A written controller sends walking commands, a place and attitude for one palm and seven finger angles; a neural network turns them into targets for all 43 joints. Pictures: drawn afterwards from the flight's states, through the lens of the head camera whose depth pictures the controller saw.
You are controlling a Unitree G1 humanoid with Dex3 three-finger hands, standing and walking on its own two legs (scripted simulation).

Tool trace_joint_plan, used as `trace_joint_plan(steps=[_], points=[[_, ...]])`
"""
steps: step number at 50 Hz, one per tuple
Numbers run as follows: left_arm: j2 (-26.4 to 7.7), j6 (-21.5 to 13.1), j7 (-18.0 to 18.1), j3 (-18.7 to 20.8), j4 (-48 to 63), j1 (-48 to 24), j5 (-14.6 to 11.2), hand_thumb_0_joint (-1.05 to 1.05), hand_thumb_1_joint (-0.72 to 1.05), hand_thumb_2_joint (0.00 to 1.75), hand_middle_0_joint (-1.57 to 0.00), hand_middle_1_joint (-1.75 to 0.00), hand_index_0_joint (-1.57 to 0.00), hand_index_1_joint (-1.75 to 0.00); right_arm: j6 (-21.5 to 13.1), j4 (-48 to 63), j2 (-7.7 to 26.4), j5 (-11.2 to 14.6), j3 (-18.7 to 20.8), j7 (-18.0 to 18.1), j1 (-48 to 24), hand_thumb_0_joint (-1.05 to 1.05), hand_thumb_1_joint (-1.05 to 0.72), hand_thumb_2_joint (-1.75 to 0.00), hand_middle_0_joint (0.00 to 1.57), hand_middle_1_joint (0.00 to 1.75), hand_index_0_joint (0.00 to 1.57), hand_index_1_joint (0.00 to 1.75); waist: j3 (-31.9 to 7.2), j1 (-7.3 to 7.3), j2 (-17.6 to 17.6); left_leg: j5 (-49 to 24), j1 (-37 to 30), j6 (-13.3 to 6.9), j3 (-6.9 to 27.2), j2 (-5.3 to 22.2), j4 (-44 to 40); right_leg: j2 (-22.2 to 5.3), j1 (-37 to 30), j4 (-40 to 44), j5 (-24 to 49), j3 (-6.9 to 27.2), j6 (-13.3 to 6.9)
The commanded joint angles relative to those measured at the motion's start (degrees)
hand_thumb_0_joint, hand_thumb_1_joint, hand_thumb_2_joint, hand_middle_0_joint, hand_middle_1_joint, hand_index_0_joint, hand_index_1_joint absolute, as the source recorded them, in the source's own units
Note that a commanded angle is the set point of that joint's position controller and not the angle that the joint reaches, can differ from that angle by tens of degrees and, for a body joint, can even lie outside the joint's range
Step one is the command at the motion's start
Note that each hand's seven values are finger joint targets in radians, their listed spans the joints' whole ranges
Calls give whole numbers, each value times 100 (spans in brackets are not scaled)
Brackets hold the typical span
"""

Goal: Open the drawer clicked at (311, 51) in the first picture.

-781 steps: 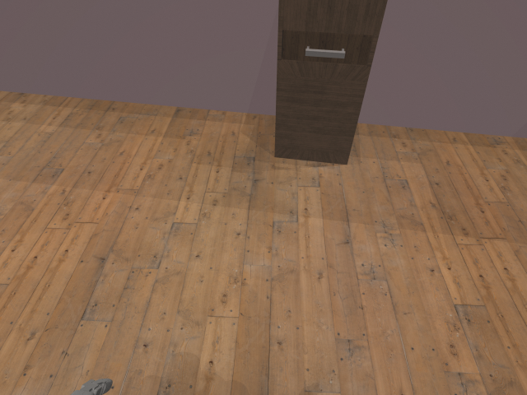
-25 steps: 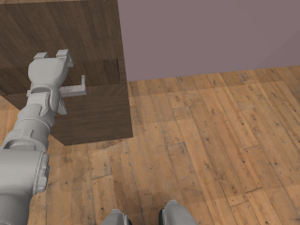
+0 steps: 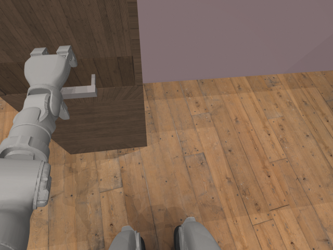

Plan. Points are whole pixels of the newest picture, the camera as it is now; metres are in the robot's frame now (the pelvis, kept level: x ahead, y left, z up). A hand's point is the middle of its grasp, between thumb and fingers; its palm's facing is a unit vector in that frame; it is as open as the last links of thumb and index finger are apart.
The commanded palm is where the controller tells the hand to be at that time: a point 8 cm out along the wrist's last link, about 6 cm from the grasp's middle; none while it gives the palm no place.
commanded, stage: move the hooked fingers above the handle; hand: left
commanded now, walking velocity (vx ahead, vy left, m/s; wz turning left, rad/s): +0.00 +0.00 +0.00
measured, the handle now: (64, 86) +0.56 +0.24 -0.04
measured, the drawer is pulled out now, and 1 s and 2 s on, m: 0.00 0.00 0.00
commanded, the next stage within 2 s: lower the fingers behind the handle in 0.94 s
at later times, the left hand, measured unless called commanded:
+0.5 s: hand (58, 84) +0.52 +0.22 +0.02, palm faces +0.00 -0.03 -1.00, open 13.7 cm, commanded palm +0.50 +0.24 +0.06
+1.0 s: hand (53, 87) +0.52 +0.24 +0.01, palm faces -0.04 -0.02 -1.00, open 13.6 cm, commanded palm +0.50 +0.24 +0.06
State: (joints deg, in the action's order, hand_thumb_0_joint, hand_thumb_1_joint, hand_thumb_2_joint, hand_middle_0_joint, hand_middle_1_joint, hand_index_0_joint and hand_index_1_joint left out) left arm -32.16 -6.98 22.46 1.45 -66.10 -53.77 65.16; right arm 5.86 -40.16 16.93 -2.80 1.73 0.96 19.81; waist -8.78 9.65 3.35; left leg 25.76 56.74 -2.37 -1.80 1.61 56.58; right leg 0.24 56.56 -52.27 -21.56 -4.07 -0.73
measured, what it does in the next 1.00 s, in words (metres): stands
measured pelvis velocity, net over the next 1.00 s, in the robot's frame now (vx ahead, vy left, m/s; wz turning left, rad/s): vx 0.00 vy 0.00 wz -0.01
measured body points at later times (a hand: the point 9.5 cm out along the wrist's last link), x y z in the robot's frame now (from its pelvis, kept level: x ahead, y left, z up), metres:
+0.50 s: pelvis +0.00 +0.01 +0.00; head +0.14 +0.01 +0.43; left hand +0.51 +0.22 +0.08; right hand -0.02 -0.27 -0.12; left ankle +0.00 +0.09 -0.67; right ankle +0.02 -0.12 -0.67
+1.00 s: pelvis +0.00 +0.00 +0.00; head +0.14 +0.01 +0.43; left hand +0.51 +0.24 +0.07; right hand -0.01 -0.28 -0.12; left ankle +0.00 +0.09 -0.67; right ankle +0.02 -0.12 -0.67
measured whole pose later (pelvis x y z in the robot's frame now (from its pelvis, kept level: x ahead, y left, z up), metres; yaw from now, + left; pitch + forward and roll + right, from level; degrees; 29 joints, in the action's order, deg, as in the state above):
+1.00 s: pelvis +0.00 +0.00 +0.00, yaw -1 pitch +26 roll -3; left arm -33.0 -5.4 22.0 2.4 -66.4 -52.0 64.7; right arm 6.7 -40.9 16.3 -2.7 1.3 0.5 19.8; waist -8.6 9.5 3.6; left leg 26.2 56.2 -2.7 -2.2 1.8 56.6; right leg 0.6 56.1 -51.9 -21.6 -3.5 -0.4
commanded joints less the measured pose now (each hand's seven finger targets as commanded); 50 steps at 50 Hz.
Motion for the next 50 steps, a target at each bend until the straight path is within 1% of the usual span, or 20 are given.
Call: trace_joint_plan(steps=[1,5,9,13,16,18,20,21,23,26,28,31,34,35,37,39,41,44,49,50], points=[[-2102,771,96,443,399,-2081,-61,0,-50,30,-30,-120,-30,-120,151,177,962,72,263,39,1109,0,-90,-90,20,30,20,30,-2642,-53,39,-2383,-1627,-30,185,-245,-605,277,-1920,572,1924,189,-63],[-2193,445,-363,400,981,-2483,-312,0,-50,30,-30,-120,-30,-120,70,217,966,127,292,155,1181,0,-90,-90,20,30,20,30,-3026,44,125,-2033,-1885,-97,201,-232,-699,244,-2164,745,1769,309,-23],[-1332,-265,-696,-174,1516,-2682,-357,0,-50,30,-30,-120,-30,-120,-105,122,822,120,395,273,1281,0,-90,-90,20,30,20,30,-2850,277,387,-2129,-2507,-71,377,-146,-656,270,-1424,815,1422,248,-61],[-1409,-571,-494,91,1463,-2460,-342,0,-50,30,-30,-120,-30,-120,-163,-61,821,55,404,257,1352,0,-90,-90,20,30,20,30,-2534,152,638,-2286,-2594,29,519,-97,-596,304,-852,667,1149,140,-135],[-1557,-387,-141,347,1062,-2258,-282,0,-50,30,-30,-120,-30,-120,-116,-118,846,-1,371,145,1336,0,-90,-90,20,30,20,30,-2363,27,715,-2524,-2408,89,533,-94,-563,311,-714,535,1189,68,-159],[-1627,-102,68,416,725,-2099,-253,0,-50,30,-30,-120,-30,-120,-68,-73,880,-10,326,60,1278,0,-90,-90,20,30,20,30,-2185,-2,497,-2433,-2044,55,443,-127,-581,313,-890,519,1259,51,-151],[-2004,195,199,652,579,-1912,-139,0,-50,30,-30,-120,-30,-120,9,-14,951,-12,295,2,1220,0,-90,-90,20,30,20,30,-2420,-167,495,-2579,-1938,59,375,-164,-584,309,-1166,444,1482,70,-152],[-1811,342,217,466,564,-1938,-96,0,-50,30,-30,-120,-30,-120,36,42,928,4,305,-19,1197,0,-90,-90,20,30,20,30,-2482,-128,513,-2634,-1994,56,330,-165,-591,320,-1235,472,1577,71,-150],[-1970,545,245,521,662,-2002,-28,0,-50,30,-30,-120,-30,-120,82,66,964,15,317,-48,1190,0,-90,-90,20,30,20,30,-2673,-160,430,-2713,-2030,44,278,-166,-620,312,-1522,502,1772,88,-128],[-2031,805,126,506,415,-1790,-143,0,-50,30,-30,-120,-30,-120,180,127,989,77,287,-27,1115,0,-90,-90,20,30,20,30,-2621,-144,-64,-2348,-1764,-22,196,-211,-724,296,-1936,642,1779,167,-69],[-1886,769,-96,278,523,-2042,-239,0,-50,30,-30,-120,-30,-120,139,188,963,132,276,43,1104,0,-90,-90,20,30,20,30,-2456,-21,-137,-1949,-1660,-64,180,-229,-831,269,-2054,778,1626,220,-41],[-1813,304,-425,155,1097,-2471,-299,0,-50,30,-30,-120,-30,-120,42,175,935,148,326,172,1184,0,-90,-90,20,30,20,30,-2732,100,203,-2044,-2172,-78,274,-185,-791,257,-1824,817,1541,255,-48],[-1238,-258,-565,-230,1566,-2850,-318,0,-50,30,-30,-120,-30,-120,-113,109,831,118,416,278,1265,0,-90,-90,20,30,20,30,-2684,354,303,-2088,-2619,-65,432,-119,-669,270,-1203,818,1268,212,-57],[-1145,-396,-554,-272,1582,-2837,-331,0,-50,30,-30,-120,-30,-120,-159,72,821,107,422,290,1296,0,-90,-90,20,30,20,30,-2634,335,485,-2069,-2635,-47,453,-123,-626,269,-1035,782,1182,211,-67],[-1469,-545,-455,62,1561,-2689,-311,0,-50,30,-30,-120,-30,-120,-190,-14,844,63,417,292,1323,0,-90,-90,20,30,20,30,-2737,234,591,-2252,-2665,-1,512,-110,-525,283,-872,640,1185,176,-104],[-1439,-488,-299,126,1293,-2559,-316,0,-50,30,-30,-120,-30,-120,-181,-58,820,34,383,246,1318,0,-90,-90,20,30,20,30,-2563,180,738,-2450,-2510,34,482,-133,-482,287,-788,570,1266,143,-128],[-1772,-296,-87,438,925,-2294,-280,0,-50,30,-30,-120,-30,-120,-133,-84,870,1,337,172,1284,0,-90,-90,20,30,20,30,-2406,58,643,-2504,-2210,44,451,-133,-449,296,-824,478,1328,107,-133],[-2068,140,95,662,609,-1926,-194,0,-50,30,-30,-120,-30,-120,-13,-15,925,-18,287,60,1198,0,-90,-90,20,30,20,30,-2600,-134,604,-2888,-1963,48,315,-183,-427,304,-1284,379,1852,121,-137],[-2287,619,144,676,722,-1911,-126,0,-50,30,-30,-120,-30,-120,168,105,966,32,271,4,1116,0,-90,-90,20,30,20,30,-2866,-209,275,-2758,-1826,-9,178,-240,-557,295,-2001,516,2207,199,-90],[-2255,633,80,613,807,-1974,-165,0,-50,30,-30,-120,-30,-120,165,125,959,55,274,24,1143,0,-90,-90,20,30,20,30,-2953,-155,227,-2718,-1876,-23,186,-227,-596,285,-2122,557,2254,217,-67]])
